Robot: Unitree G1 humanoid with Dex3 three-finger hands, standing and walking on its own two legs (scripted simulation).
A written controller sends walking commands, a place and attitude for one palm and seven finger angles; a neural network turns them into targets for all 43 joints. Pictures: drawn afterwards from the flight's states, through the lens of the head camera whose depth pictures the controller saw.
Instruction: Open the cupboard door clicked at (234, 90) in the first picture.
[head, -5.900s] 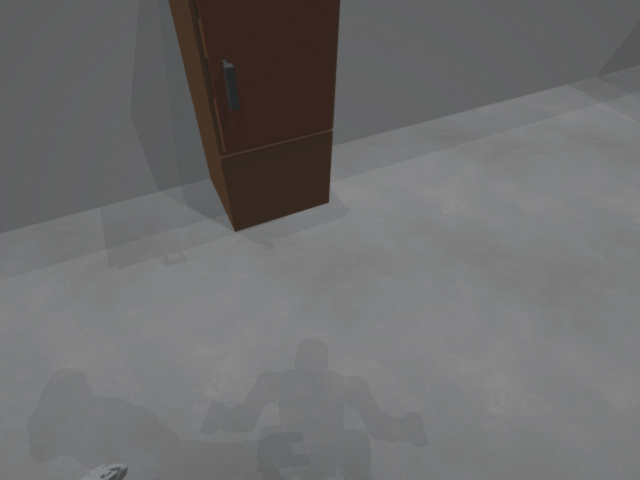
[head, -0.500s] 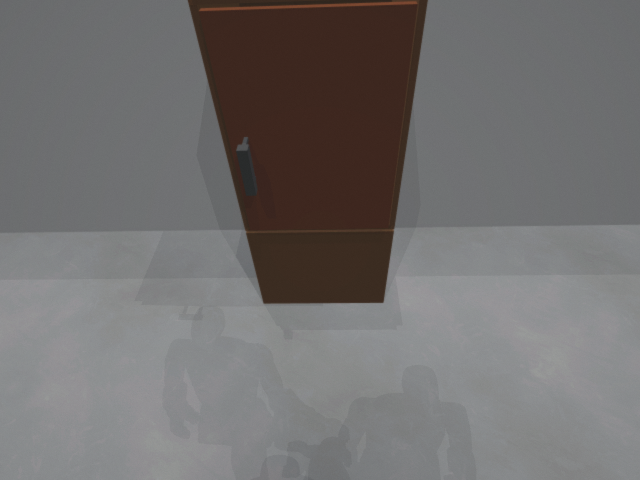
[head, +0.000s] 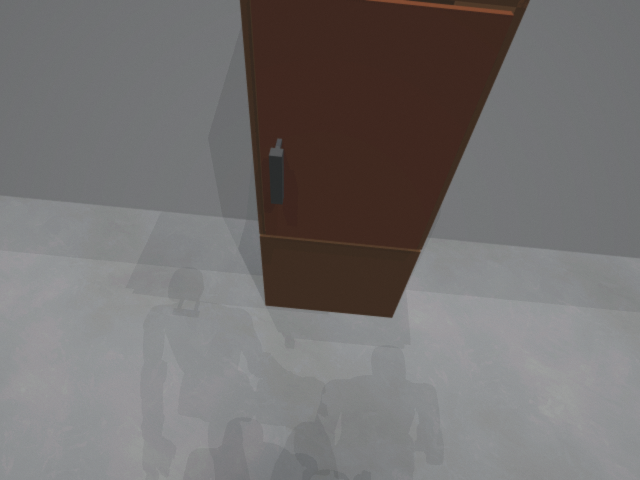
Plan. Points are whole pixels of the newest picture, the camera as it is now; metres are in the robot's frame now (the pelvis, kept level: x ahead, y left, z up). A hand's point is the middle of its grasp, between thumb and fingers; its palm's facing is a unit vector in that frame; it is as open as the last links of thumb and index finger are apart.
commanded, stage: take the last steps up to it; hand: left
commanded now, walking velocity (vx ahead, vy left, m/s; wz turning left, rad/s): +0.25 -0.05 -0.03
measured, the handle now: (278, 171) +0.72 +0.15 -0.09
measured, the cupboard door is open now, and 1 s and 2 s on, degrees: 0 0 0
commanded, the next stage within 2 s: come to a stop and stand still in 0.26 s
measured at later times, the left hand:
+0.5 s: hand (232, 408) +0.24 +0.15 -0.16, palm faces +0.01 -0.98 -0.21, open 7.3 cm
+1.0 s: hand (205, 441) +0.19 +0.18 -0.17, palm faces +0.01 -0.98 -0.21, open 7.4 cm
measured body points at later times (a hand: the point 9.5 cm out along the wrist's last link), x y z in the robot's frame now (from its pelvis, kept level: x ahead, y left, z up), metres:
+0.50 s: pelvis +0.15 -0.03 +0.00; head +0.17 -0.04 +0.45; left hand +0.24 +0.20 -0.14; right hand +0.12 -0.25 -0.16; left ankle +0.11 +0.10 -0.68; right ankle +0.21 -0.13 -0.73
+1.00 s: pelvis +0.15 -0.01 +0.01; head +0.17 -0.01 +0.46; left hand +0.19 +0.23 -0.15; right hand +0.23 -0.25 -0.14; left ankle +0.20 +0.10 -0.73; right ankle +0.11 -0.14 -0.71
